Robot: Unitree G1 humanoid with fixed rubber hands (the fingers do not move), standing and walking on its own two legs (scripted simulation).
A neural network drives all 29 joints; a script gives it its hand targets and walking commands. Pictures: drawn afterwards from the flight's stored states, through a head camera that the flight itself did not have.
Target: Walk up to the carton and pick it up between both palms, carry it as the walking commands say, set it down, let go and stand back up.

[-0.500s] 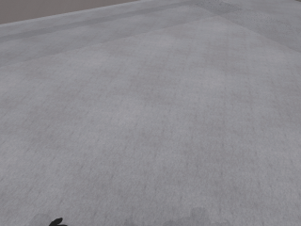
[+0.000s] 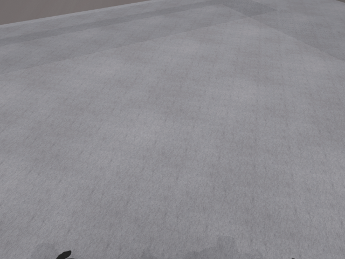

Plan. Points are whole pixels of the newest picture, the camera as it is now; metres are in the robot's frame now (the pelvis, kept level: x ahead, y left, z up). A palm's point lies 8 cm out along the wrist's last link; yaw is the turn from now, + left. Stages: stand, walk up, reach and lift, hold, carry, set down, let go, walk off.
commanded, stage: stand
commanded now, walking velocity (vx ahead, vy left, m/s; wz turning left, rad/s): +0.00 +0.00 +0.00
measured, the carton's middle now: out of the picture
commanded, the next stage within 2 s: walk up in 0.44 s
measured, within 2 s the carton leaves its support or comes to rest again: neither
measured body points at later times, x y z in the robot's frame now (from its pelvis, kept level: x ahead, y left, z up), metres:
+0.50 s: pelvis +0.01 +0.00 +0.00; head +0.01 -0.01 +0.45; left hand +0.11 +0.31 -0.12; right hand +0.11 -0.31 -0.13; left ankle +0.00 +0.13 -0.74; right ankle +0.01 -0.12 -0.74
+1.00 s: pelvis -0.03 -0.03 -0.04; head +0.01 -0.06 +0.41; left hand +0.12 +0.22 -0.17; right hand +0.02 -0.32 -0.19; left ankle +0.00 +0.12 -0.73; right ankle +0.01 -0.11 -0.75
